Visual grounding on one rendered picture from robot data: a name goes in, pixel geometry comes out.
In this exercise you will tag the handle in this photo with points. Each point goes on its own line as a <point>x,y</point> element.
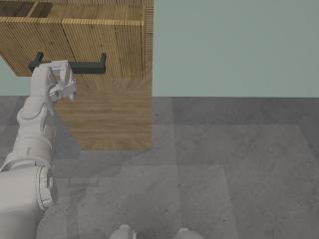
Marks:
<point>92,68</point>

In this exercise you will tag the robot left forearm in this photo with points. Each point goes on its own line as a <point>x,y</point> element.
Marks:
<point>34,141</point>

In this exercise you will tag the left robot shin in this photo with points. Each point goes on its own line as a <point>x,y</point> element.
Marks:
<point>125,226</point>

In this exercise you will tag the right robot shin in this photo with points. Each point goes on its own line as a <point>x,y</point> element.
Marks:
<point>182,229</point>

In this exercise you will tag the cabinet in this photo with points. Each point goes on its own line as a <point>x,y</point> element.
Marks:
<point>108,113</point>

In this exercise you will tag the robot shin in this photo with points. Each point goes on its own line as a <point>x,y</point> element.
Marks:
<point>125,226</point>
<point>182,229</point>

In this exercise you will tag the drawer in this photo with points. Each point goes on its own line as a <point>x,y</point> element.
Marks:
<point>77,32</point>

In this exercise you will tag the left robot hand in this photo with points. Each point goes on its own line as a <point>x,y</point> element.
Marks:
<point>44,84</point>

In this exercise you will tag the left robot upper arm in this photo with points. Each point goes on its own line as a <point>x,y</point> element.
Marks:
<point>25,195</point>

